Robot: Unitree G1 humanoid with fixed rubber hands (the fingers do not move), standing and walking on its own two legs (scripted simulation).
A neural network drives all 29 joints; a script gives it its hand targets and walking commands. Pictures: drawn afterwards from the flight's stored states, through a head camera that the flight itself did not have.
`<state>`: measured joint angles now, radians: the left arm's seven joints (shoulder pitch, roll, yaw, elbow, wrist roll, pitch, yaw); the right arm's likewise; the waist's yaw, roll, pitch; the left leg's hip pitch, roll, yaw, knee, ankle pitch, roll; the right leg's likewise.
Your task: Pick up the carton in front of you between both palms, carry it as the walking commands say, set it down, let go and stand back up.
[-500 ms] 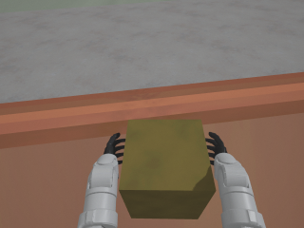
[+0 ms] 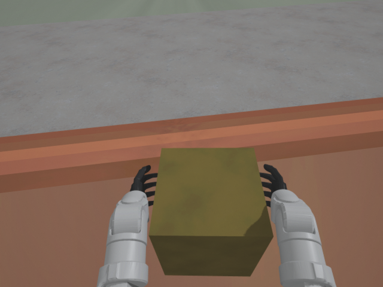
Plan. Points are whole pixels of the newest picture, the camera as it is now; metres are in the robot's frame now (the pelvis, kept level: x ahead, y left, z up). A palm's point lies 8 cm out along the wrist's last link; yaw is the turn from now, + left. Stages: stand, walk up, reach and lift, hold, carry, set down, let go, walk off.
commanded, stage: hold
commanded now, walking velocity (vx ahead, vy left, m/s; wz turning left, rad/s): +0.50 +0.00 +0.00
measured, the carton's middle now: (207, 214) +0.29 +0.00 -0.02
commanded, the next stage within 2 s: carry in 0.02 s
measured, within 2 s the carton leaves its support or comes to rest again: neither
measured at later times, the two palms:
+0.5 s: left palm (140, 155) +0.39 +0.16 +0.07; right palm (265, 152) +0.39 -0.14 +0.08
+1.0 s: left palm (152, 91) +0.70 +0.17 +0.07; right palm (241, 90) +0.69 -0.13 +0.07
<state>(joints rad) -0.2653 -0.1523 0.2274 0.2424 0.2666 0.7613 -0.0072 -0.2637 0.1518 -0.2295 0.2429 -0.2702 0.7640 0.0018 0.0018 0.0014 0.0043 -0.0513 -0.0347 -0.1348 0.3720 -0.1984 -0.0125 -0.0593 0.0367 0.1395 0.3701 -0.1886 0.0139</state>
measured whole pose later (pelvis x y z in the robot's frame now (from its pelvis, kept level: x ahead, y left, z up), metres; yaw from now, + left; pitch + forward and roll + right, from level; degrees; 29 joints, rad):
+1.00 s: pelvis +0.42 +0.03 -0.02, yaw +0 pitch +4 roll -2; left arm -0.17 -0.13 0.11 -0.35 0.11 1.21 0.09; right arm -0.17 0.14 -0.13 -0.34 -0.10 1.21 -0.09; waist -0.03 0.02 -0.09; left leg 0.05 0.06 0.19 0.34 -0.45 -0.01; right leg -0.57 -0.04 -0.22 0.54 -0.08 -0.03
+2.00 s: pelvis +1.07 +0.04 -0.05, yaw +2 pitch +4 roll +1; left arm -0.64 -0.04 0.27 -0.06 0.08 1.21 0.13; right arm -0.70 0.03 -0.20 0.06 -0.04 1.17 -0.14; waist -0.10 -0.02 0.00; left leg -0.16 -0.06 0.10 0.72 -0.64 0.07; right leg -0.68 -0.03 -0.04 0.63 0.24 -0.06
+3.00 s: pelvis +1.78 -0.06 -0.39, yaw -1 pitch +3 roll +0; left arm -0.59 -0.04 0.21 0.12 0.11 1.11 0.13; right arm -0.69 -0.04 -0.15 0.26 0.04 1.08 -0.14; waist -0.03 0.00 -0.05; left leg -0.42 -0.09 0.00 1.55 -0.64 0.04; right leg -0.47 0.08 -0.05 0.62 -0.19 -0.11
